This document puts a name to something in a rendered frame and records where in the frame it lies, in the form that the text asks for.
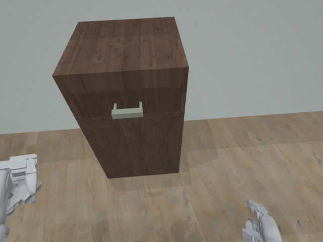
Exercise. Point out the drawer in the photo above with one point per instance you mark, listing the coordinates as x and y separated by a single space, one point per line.
101 103

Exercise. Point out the handle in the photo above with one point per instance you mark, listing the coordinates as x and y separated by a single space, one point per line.
128 112

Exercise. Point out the robot right hand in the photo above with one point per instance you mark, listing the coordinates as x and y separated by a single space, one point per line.
263 231

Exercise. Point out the cabinet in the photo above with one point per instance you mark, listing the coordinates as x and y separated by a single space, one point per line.
128 54

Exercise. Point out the robot left hand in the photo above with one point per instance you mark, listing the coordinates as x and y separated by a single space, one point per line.
22 172

